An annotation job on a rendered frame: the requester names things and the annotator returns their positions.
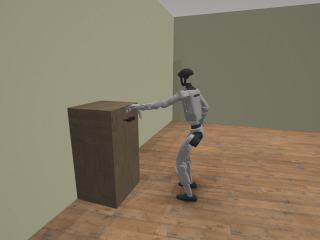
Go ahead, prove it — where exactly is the robot left upper arm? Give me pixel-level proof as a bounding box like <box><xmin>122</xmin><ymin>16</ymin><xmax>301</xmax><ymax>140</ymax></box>
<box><xmin>161</xmin><ymin>90</ymin><xmax>190</xmax><ymax>108</ymax></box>

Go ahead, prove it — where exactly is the robot right upper arm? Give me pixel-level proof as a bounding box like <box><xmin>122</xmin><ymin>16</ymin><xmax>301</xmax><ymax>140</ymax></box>
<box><xmin>196</xmin><ymin>88</ymin><xmax>209</xmax><ymax>113</ymax></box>

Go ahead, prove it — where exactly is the humanoid robot torso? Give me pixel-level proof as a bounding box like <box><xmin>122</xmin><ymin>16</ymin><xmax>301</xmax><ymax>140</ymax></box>
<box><xmin>181</xmin><ymin>88</ymin><xmax>205</xmax><ymax>140</ymax></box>

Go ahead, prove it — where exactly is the right robot forearm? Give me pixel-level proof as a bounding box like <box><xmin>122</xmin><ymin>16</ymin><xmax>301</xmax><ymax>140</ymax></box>
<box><xmin>199</xmin><ymin>110</ymin><xmax>208</xmax><ymax>127</ymax></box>

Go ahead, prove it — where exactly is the robot head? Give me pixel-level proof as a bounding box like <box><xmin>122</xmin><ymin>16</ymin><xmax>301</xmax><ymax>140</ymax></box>
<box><xmin>177</xmin><ymin>68</ymin><xmax>196</xmax><ymax>91</ymax></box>

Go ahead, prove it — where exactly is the drawer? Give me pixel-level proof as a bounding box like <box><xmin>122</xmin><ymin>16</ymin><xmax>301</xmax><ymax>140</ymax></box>
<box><xmin>112</xmin><ymin>109</ymin><xmax>137</xmax><ymax>132</ymax></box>

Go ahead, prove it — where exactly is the cabinet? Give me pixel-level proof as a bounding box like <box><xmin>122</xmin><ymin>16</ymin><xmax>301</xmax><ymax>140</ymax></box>
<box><xmin>67</xmin><ymin>100</ymin><xmax>140</xmax><ymax>209</ymax></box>

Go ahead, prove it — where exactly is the left robot forearm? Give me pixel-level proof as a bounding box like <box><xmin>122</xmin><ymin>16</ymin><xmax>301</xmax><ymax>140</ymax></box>
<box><xmin>138</xmin><ymin>99</ymin><xmax>166</xmax><ymax>111</ymax></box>

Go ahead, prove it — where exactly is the handle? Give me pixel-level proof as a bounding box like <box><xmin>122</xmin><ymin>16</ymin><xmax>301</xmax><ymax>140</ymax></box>
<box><xmin>124</xmin><ymin>116</ymin><xmax>135</xmax><ymax>122</ymax></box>

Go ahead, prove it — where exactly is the robot left hand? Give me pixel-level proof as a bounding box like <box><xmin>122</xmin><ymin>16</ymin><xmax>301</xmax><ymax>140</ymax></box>
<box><xmin>125</xmin><ymin>104</ymin><xmax>142</xmax><ymax>118</ymax></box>

